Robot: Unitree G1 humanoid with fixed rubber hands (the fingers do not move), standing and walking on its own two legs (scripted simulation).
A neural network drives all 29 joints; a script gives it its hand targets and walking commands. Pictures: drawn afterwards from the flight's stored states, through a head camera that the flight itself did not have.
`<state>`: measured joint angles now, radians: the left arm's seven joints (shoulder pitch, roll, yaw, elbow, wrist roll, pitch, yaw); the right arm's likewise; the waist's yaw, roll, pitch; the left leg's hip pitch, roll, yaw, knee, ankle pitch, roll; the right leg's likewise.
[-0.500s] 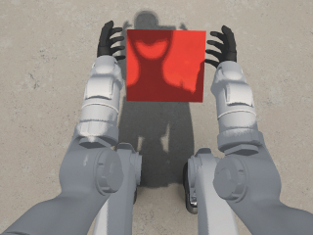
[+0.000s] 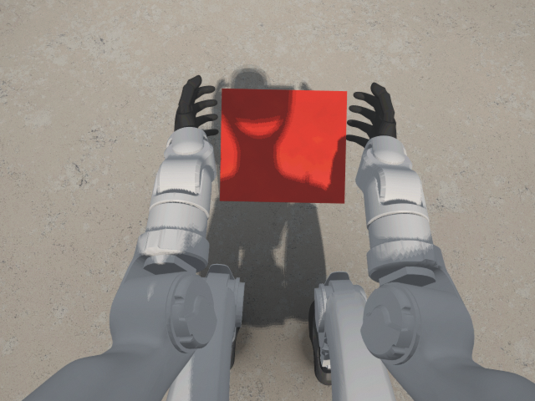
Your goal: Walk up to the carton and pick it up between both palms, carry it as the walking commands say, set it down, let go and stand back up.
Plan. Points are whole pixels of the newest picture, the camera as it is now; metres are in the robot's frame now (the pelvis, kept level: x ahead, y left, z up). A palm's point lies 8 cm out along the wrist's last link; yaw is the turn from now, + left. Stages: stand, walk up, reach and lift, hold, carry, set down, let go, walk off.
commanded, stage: reach and lift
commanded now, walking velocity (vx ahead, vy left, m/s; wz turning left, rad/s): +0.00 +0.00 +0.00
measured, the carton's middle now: (281, 152) +0.50 +0.01 -0.15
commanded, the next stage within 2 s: none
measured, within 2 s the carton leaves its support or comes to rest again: neither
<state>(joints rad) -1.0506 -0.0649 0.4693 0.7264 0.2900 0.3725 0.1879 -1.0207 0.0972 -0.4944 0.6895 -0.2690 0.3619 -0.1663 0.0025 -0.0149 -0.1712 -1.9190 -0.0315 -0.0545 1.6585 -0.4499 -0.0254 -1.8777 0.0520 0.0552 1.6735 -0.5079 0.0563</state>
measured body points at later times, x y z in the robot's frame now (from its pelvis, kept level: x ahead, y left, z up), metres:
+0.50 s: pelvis +0.02 +0.00 +0.06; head +0.22 +0.02 +0.47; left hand +0.48 +0.15 +0.02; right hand +0.48 -0.12 +0.02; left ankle +0.12 +0.12 -0.49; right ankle +0.10 -0.14 -0.49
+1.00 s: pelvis +0.04 +0.00 +0.13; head +0.19 +0.02 +0.55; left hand +0.46 +0.15 +0.09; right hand +0.46 -0.12 +0.10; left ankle +0.12 +0.12 -0.49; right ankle +0.10 -0.14 -0.49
